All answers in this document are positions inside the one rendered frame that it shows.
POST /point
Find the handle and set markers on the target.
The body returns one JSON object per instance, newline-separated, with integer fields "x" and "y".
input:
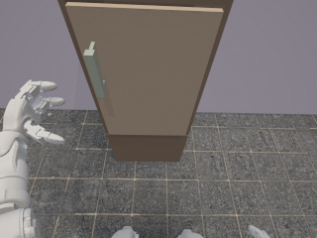
{"x": 94, "y": 70}

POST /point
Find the robot left forearm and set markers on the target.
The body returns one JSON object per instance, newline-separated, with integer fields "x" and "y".
{"x": 14, "y": 171}

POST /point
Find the cupboard door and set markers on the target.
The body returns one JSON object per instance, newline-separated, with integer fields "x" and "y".
{"x": 152, "y": 58}

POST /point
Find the robot right shin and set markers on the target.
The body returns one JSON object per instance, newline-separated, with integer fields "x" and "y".
{"x": 186, "y": 230}

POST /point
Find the right robot hand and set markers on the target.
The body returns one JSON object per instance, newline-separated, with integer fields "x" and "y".
{"x": 257, "y": 233}

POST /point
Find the left robot hand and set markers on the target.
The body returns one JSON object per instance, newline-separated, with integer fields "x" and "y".
{"x": 19, "y": 112}

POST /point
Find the robot shin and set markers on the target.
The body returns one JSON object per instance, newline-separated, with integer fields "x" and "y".
{"x": 127, "y": 227}
{"x": 186, "y": 230}

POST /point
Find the robot left shin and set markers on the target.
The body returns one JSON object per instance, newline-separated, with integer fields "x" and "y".
{"x": 127, "y": 227}

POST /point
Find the robot left upper arm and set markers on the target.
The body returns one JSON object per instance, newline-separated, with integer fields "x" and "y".
{"x": 19, "y": 223}

